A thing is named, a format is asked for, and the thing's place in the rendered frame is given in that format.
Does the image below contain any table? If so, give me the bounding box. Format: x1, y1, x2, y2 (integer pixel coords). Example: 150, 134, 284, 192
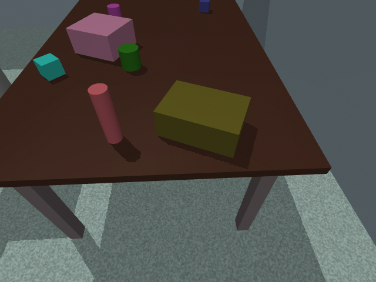
0, 0, 332, 239

